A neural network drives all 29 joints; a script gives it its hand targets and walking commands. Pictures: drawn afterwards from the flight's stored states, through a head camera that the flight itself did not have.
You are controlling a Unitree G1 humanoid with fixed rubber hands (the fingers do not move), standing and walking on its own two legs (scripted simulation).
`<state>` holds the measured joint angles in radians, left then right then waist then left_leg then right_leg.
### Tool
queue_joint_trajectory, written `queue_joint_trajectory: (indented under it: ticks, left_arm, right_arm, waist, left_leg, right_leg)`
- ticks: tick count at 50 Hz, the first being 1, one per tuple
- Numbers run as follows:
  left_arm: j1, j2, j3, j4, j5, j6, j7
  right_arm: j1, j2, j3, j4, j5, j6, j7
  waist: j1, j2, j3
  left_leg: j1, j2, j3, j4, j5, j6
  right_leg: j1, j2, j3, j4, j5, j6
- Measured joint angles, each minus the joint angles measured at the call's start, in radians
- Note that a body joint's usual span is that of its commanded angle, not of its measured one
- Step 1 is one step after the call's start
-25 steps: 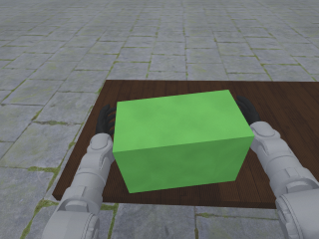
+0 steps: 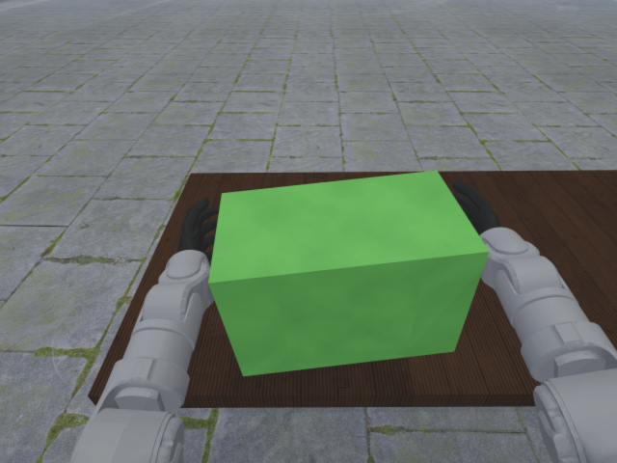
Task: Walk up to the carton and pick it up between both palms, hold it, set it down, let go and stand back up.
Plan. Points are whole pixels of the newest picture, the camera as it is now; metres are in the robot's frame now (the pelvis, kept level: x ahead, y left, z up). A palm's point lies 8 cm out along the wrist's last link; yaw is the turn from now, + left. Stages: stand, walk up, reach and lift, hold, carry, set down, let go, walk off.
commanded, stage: reach and lift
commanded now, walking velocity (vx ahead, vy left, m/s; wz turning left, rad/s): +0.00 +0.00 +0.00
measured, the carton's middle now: (339, 273) +0.37 +0.00 +0.10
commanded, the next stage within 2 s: hold in 0.68 s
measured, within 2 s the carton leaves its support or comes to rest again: neither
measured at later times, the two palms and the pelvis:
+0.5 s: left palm (181, 248) +0.35 +0.19 +0.16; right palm (496, 238) +0.36 -0.19 +0.17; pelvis -0.02 +0.00 +0.00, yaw +0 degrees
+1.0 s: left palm (183, 238) +0.36 +0.19 +0.17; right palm (494, 233) +0.37 -0.19 +0.17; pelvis -0.01 +0.00 +0.00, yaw +0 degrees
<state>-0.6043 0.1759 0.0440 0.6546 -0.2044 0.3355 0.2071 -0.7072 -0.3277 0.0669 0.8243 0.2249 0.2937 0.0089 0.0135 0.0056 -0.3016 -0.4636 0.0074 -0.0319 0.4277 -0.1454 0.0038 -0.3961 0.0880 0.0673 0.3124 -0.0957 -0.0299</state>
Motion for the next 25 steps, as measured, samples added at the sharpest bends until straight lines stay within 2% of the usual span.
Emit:
queue_joint_trajectory:
  ticks: [9, 19, 25]
  left_arm:
    - [0.024, 0.002, 0.013, -0.071, 0.018, 0.065, -0.006]
    - [0.016, 0.002, 0.039, -0.071, 0.035, 0.105, -0.025]
    - [-0.025, 0.002, 0.059, -0.060, 0.043, 0.125, -0.033]
  right_arm:
    - [0.012, 0.000, 0.000, -0.063, 0.004, 0.062, -0.008]
    - [0.012, 0.011, -0.003, -0.070, 0.004, 0.093, -0.017]
    - [0.012, 0.026, -0.044, -0.070, 0.004, 0.093, -0.019]
  waist:
    - [-0.008, 0.009, 0.012]
    - [-0.007, 0.009, 0.015]
    - [-0.010, 0.009, 0.015]
  left_leg:
    - [0.042, 0.000, 0.000, -0.005, 0.003, 0.000]
    - [0.059, 0.000, 0.000, -0.007, 0.014, 0.000]
    - [0.061, -0.002, 0.000, -0.007, 0.020, 0.000]
  right_leg:
    - [0.041, 0.000, 0.000, -0.002, 0.001, 0.000]
    - [0.057, 0.000, 0.000, -0.001, 0.011, 0.000]
    - [0.057, -0.002, 0.000, 0.004, 0.014, 0.000]
